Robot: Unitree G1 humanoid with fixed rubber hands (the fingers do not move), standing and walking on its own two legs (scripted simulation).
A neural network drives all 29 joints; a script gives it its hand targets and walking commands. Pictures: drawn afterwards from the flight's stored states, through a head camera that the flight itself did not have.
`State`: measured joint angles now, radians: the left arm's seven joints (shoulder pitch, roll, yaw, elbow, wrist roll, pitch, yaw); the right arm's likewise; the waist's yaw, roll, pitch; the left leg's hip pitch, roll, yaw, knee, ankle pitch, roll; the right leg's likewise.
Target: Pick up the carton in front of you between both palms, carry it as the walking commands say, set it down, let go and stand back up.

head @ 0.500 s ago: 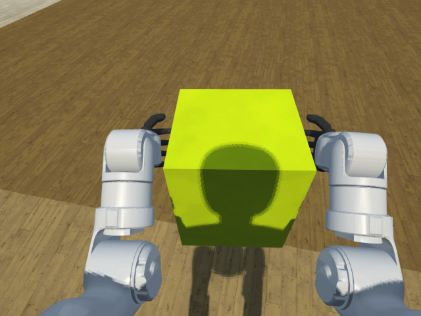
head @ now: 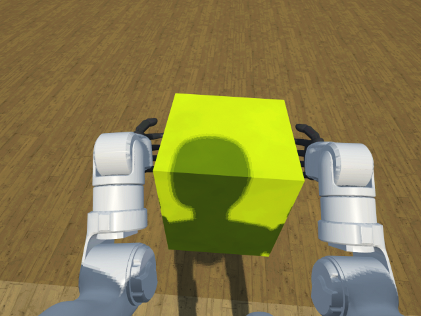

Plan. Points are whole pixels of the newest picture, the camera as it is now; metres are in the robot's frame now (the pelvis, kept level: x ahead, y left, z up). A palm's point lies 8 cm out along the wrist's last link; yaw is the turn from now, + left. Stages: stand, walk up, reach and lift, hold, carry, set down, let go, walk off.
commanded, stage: carry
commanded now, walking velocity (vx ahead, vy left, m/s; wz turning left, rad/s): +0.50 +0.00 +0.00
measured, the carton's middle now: (223, 178) +0.39 -0.03 +0.07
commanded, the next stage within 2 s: none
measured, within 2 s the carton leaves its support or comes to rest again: neither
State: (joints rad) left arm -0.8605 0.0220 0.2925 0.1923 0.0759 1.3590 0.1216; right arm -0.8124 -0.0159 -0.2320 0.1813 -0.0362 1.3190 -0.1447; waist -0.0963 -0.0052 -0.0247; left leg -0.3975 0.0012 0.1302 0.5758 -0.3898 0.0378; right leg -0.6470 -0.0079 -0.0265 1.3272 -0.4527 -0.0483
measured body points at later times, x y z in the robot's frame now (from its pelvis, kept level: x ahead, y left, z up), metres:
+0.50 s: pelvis +0.31 -0.04 +0.05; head +0.35 -0.04 +0.50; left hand +0.69 +0.15 +0.21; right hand +0.73 -0.15 +0.21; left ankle +0.42 +0.09 -0.64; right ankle +0.28 -0.12 -0.69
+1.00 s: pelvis +0.67 -0.02 +0.05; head +0.69 -0.01 +0.50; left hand +1.04 +0.13 +0.16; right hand +1.03 -0.18 +0.16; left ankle +0.52 +0.07 -0.68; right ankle +0.83 -0.13 -0.65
